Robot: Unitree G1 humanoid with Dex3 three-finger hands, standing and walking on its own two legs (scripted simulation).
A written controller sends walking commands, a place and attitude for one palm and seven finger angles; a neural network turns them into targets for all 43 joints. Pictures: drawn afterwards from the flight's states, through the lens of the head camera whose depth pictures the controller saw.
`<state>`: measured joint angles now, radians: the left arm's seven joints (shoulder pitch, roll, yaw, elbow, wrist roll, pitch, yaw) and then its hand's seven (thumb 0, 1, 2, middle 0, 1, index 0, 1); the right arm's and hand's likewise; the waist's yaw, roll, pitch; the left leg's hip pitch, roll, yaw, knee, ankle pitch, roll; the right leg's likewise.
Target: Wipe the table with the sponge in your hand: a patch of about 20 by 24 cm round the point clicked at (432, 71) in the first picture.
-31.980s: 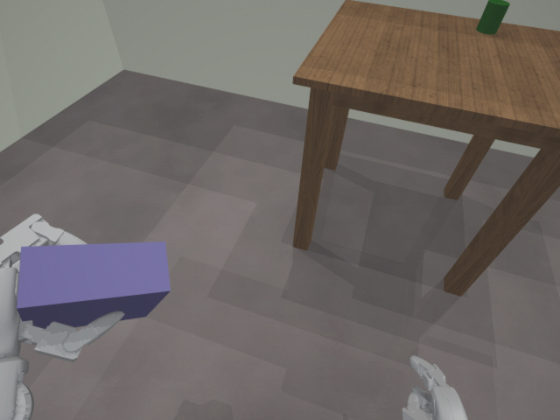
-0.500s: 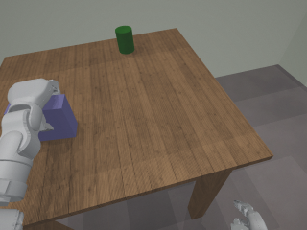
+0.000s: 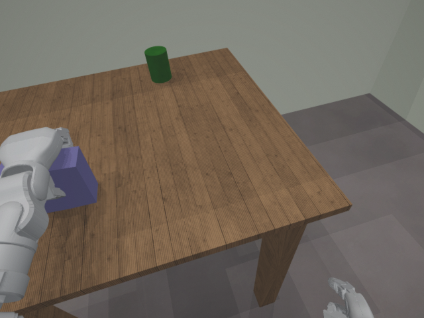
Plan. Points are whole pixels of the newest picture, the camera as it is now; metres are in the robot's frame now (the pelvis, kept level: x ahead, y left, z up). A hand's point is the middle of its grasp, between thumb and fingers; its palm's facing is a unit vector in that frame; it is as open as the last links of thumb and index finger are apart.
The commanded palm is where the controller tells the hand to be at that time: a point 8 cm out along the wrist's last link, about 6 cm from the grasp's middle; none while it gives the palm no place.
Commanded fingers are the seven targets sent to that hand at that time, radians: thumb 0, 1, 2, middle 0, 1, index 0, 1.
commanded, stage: wipe back along the first lane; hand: left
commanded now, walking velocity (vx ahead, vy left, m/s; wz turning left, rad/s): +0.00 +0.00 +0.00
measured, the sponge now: (58, 188) +0.32 +0.35 +0.08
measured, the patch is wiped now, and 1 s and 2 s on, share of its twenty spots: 1.00 1.00 1.00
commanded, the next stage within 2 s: lift the sponge slowly off the table in 0.88 s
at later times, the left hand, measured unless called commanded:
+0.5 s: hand (45, 191) +0.27 +0.32 +0.14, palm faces +0.09 -0.04 -1.00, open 9.7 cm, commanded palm +0.23 +0.31 +0.17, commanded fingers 0.00 0.10 1.30 -1.20 -1.60 -1.20 -1.60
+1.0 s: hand (38, 215) +0.23 +0.30 +0.14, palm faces +0.13 -0.07 -0.99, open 9.7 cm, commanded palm +0.18 +0.29 +0.17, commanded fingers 0.00 0.10 1.30 -1.20 -1.60 -1.20 -1.60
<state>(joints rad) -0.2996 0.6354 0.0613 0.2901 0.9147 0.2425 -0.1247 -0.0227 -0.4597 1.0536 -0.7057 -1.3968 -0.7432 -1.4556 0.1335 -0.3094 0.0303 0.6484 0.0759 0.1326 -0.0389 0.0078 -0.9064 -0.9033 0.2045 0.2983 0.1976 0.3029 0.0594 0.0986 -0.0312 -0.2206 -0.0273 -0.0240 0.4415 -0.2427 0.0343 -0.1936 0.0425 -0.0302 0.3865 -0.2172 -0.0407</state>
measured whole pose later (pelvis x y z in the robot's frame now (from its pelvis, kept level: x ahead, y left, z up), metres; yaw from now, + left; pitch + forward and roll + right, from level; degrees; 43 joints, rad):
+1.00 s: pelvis +0.00 +0.02 +0.00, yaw -1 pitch -1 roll -1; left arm 0.20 0.56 0.04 -0.37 0.86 0.43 -0.07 0.00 -0.44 1.05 -0.69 -1.41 -0.73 -1.47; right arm 0.06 -0.27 0.07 0.60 0.07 0.12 -0.01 0.01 -0.91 -0.90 0.20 0.30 0.19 0.30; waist 0.11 0.11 -0.05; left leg -0.21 -0.04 0.01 0.50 -0.28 0.05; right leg -0.19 0.03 0.00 0.46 -0.25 -0.02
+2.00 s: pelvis -0.03 -0.02 +0.00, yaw +0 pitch -4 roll +0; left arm 0.00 0.66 0.02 -0.23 0.80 0.37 -0.17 0.00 -0.48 1.05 -0.76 -1.34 -0.80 -1.40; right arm 0.03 -0.29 0.06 0.65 0.06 0.05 -0.08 0.01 -0.91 -0.90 0.20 0.30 0.20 0.31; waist 0.14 0.12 0.00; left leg -0.17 -0.01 -0.03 0.47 -0.23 0.01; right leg -0.16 0.06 -0.03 0.45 -0.22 -0.06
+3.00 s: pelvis -0.04 -0.01 +0.00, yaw -1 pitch -3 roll +0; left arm -0.24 0.73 0.02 -0.25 0.78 0.49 -0.23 -0.01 -0.49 1.05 -0.76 -1.34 -0.80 -1.40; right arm 0.02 -0.29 0.08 0.64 0.07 0.06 -0.08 0.01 -0.91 -0.90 0.20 0.30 0.20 0.30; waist 0.15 0.13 -0.01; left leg -0.19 -0.03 -0.01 0.45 -0.20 0.02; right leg -0.20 0.04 -0.01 0.46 -0.21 -0.05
